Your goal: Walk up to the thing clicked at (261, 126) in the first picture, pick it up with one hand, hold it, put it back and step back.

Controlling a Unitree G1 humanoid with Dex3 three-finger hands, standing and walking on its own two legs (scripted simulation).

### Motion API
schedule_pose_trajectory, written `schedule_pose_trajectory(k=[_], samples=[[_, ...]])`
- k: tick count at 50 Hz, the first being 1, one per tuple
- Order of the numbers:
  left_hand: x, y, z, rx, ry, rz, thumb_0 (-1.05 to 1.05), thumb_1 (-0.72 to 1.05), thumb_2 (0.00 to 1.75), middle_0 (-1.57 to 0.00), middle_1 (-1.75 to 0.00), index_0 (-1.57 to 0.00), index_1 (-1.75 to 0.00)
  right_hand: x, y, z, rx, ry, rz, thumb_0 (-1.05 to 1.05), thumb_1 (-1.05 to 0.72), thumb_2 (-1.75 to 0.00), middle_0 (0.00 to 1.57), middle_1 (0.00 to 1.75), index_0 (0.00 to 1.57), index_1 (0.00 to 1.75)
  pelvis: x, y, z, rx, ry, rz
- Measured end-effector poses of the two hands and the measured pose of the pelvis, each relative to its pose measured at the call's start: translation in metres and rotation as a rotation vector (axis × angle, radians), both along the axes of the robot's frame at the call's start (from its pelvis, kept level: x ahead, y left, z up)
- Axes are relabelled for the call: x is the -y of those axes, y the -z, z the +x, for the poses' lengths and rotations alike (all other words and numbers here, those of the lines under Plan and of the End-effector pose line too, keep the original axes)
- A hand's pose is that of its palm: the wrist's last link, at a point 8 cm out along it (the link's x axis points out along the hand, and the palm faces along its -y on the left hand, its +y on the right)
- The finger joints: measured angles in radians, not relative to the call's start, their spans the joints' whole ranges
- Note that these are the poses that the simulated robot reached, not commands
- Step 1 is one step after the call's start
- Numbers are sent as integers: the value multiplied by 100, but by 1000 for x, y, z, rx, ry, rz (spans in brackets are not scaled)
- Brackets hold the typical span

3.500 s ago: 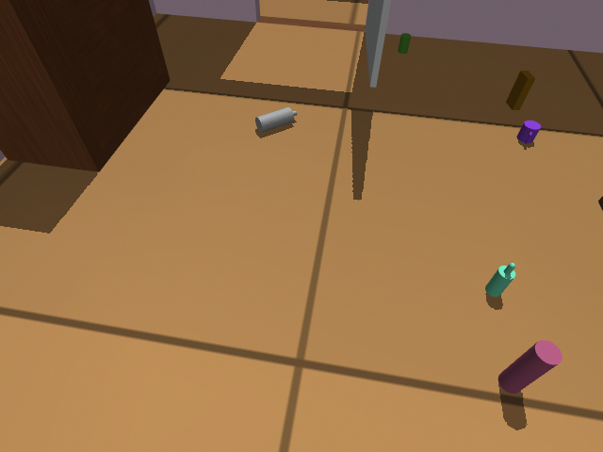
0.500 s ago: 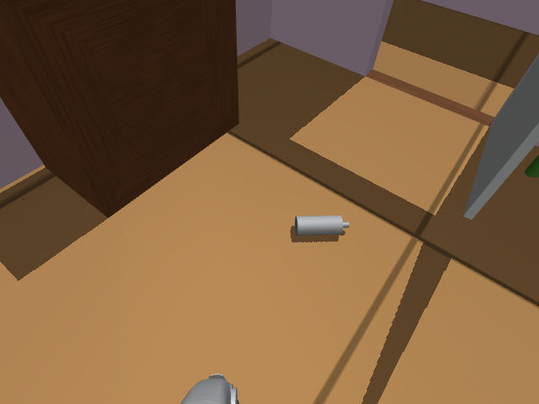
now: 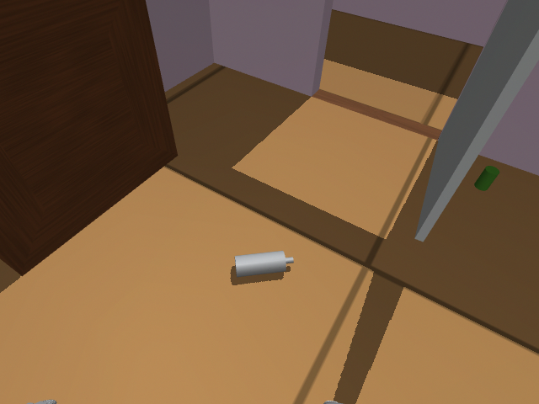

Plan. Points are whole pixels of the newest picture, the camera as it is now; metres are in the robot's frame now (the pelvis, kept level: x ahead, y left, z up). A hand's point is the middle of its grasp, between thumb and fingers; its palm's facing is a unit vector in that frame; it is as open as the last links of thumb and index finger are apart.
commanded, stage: walk up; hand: left
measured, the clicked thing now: (264, 263) +0.78 +0.00 -0.69
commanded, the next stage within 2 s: none
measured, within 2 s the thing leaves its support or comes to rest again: neither
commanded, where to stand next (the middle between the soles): +0.48 -0.41 m, yaw +8 degrees
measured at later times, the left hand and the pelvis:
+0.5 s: hand (178, 382) +0.20 +0.15 -0.14, palm faces -0.02 -0.96 -0.28, open 7.4 cm; pelvis +0.14 -0.12 +0.02, yaw +2 degrees
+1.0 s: hand (273, 326) +0.29 -0.01 -0.13, palm faces +0.06 -0.94 -0.34, open 7.4 cm; pelvis +0.28 -0.29 +0.01, yaw +4 degrees
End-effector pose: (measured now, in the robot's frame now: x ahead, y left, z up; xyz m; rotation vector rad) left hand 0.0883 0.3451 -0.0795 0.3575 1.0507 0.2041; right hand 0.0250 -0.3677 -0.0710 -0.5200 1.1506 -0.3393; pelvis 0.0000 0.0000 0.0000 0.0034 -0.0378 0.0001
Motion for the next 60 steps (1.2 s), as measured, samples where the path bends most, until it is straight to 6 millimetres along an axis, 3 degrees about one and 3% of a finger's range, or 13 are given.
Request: schedule_pose_trajectory(k=[3,7,14,19,28,34,37,40,44,49,53,60], samples=[[24,-8,2,3,-35,5,1,90,90,-20,-30,-20,-30,16,6,30,-18,5,19,1,-90,-89,20,30,21,30,18,-6,16,-6,-12,-5],[50,-13,-4,-48,-75,-2,1,90,90,-20,-30,-20,-30,17,0,75,1,-65,71,1,-91,-89,20,30,21,30,39,-19,39,-13,-19,-8],[81,8,3,-140,-119,-49,1,90,90,-21,-30,-20,-30,19,-10,136,13,-147,94,1,-90,-89,20,30,21,30,65,-20,85,-18,-38,-20],[111,29,43,-175,-76,-86,1,90,90,-20,-30,-20,-30,45,-16,151,46,-102,42,1,-90,-89,21,30,21,30,84,-13,112,-4,-45,4],[165,20,135,-95,-9,-103,1,90,90,-20,-30,-20,-30,127,-37,159,3,-46,-20,1,-90,-89,21,30,21,30,144,-20,154,0,-25,16],[209,9,187,-49,-3,-33,1,90,90,-20,-30,-20,-30,208,-18,183,-33,-19,-32,1,-90,-89,21,30,21,30,207,-6,190,-14,-20,18],[233,7,198,-17,-24,8,1,90,90,-20,-30,-20,-30,242,0,207,-61,-2,-43,1,-90,-89,20,30,21,30,234,4,206,-11,-31,-10],[258,0,195,-27,-61,1,1,90,90,-20,-30,-20,-30,249,5,240,-57,-18,-7,1,-90,-89,20,30,21,30,250,-4,220,-11,-43,-12],[282,-3,187,-79,-102,-11,1,90,90,-20,-30,-20,-30,245,2,285,-26,-97,58,1,-91,-89,20,30,21,30,268,-16,242,-17,-50,-9],[303,12,191,-140,-129,-42,1,90,90,-21,-30,-20,-30,241,-2,326,3,-159,86,1,-90,-89,20,30,21,30,286,-14,273,-21,-61,-14],[326,28,215,-180,-108,-65,1,90,90,-20,-30,-20,-30,258,-3,336,22,-128,58,1,-90,-89,21,30,21,30,302,-9,292,-10,-69,9],[370,25,274,-150,-52,-90,1,90,90,-20,-30,-20,-30,319,-26,343,0,-69,4,1,-90,-89,21,30,21,30,346,-18,323,-2,-48,20]])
